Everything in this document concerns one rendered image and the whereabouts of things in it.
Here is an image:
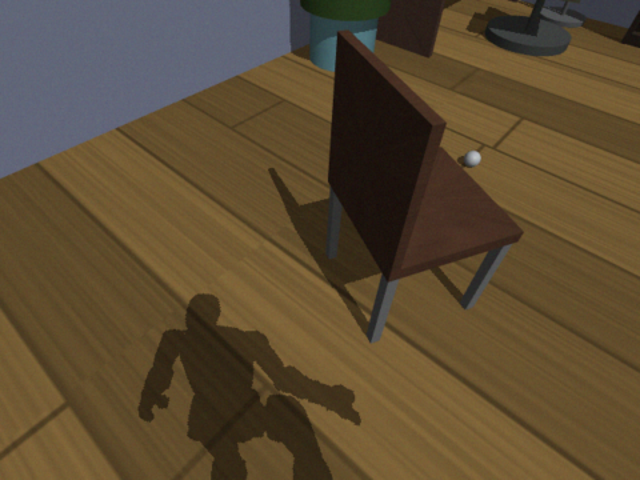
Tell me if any coat stand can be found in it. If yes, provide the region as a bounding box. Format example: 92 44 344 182
538 1 586 28

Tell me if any potted plant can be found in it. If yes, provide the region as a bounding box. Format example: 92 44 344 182
300 0 391 72

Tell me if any bookshelf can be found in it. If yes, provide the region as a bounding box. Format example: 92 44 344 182
621 10 640 48

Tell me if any office chair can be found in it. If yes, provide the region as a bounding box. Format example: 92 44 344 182
485 0 581 56

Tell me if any ball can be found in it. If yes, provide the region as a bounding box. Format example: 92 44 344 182
464 151 481 167

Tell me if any chair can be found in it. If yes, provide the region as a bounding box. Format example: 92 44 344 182
326 30 524 344

